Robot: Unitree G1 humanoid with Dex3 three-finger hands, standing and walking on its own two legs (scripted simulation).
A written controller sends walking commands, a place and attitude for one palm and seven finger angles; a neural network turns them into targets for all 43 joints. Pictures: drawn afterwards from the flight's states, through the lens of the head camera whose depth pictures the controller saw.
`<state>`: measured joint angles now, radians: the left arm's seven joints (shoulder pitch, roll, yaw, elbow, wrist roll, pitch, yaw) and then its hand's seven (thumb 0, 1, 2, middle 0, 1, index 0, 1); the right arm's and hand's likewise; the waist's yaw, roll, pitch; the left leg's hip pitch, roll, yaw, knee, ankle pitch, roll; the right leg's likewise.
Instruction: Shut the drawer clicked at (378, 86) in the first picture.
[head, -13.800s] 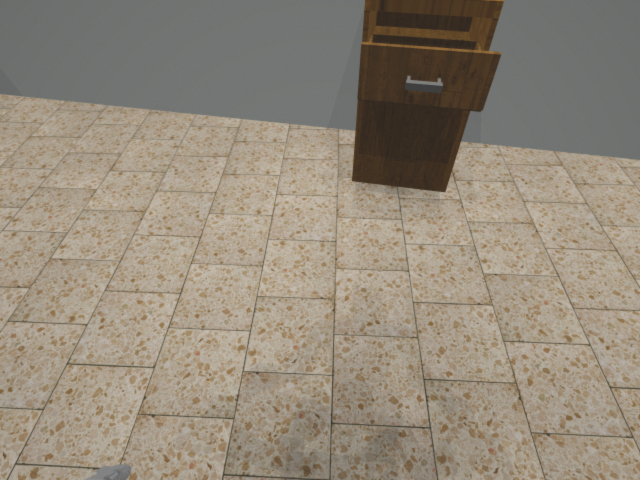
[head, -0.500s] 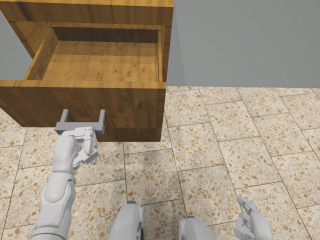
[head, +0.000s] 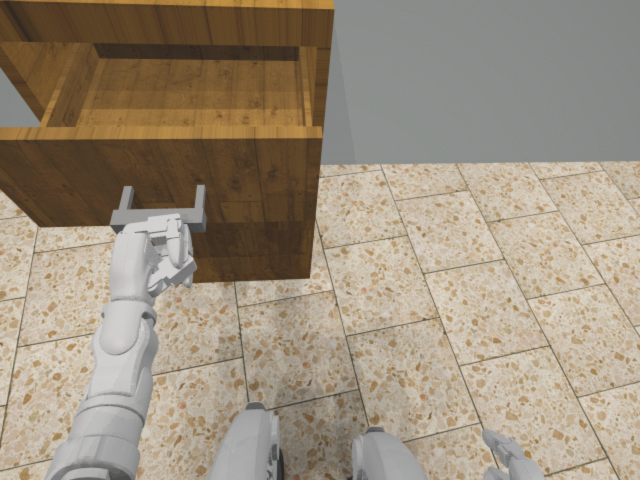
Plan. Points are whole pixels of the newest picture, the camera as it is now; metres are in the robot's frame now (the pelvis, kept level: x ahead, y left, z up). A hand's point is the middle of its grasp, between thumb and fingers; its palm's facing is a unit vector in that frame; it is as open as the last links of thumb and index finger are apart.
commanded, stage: push the drawer shut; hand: left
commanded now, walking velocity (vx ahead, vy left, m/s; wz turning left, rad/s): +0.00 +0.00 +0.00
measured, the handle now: (162, 207) +0.45 +0.22 +0.03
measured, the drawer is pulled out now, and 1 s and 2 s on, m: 0.18 0.05 0.00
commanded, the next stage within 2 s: pull the fist back off the drawer in 1.86 s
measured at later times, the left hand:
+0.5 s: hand (191, 223) +0.42 +0.18 +0.03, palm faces +0.09 -1.00 -0.04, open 3.1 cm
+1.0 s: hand (197, 180) +0.49 +0.18 +0.03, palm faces +0.08 -1.00 -0.03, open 3.1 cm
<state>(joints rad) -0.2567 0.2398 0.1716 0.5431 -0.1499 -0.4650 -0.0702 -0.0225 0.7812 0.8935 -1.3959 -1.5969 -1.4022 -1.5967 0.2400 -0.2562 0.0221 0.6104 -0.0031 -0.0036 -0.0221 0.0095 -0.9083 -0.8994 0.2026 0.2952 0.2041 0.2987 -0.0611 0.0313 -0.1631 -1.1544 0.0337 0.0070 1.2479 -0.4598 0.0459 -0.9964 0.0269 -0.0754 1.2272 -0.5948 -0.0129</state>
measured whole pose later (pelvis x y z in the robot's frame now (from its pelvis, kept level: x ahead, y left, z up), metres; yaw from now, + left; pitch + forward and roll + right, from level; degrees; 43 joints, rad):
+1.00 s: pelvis +0.00 +0.00 -0.02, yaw -2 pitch +25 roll -5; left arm -0.79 0.44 0.38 1.09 -0.08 -0.49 -0.14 0.01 0.77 0.90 -1.40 -1.60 -1.40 -1.60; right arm 0.32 -0.26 0.04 0.65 -0.03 0.06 -0.01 0.01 -0.91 -0.90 0.20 0.30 0.20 0.30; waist -0.15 0.05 -0.15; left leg -1.29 0.06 -0.01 1.31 -0.47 0.04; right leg -1.13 0.06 -0.08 1.28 -0.59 -0.02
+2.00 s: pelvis -0.04 +0.00 -0.04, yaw -3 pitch +31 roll -9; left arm -1.19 0.68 0.34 1.28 0.02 -0.34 -0.11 -0.01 0.60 0.95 -1.40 -1.60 -1.40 -1.60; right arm 0.35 -0.27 0.11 0.68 -0.06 -0.01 -0.02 0.00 -0.91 -0.90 0.20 0.30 0.21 0.30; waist -0.25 0.04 -0.12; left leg -1.52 0.06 -0.06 1.39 -0.42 0.05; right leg -1.33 0.06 -0.14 1.34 -0.55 -0.02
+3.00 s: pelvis +0.04 +0.00 +0.03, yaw -2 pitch +24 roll -4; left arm -0.50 0.36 0.35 0.65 -0.15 -0.32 -0.13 0.02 0.90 0.90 -1.39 -1.60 -1.40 -1.60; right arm 0.33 -0.24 0.02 0.59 0.02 0.10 0.02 0.00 -0.91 -0.90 0.20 0.29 0.20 0.30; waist -0.11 0.05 -0.13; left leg -1.08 0.06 0.02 1.13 -0.47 0.04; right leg -0.92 0.06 -0.05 1.07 -0.56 -0.01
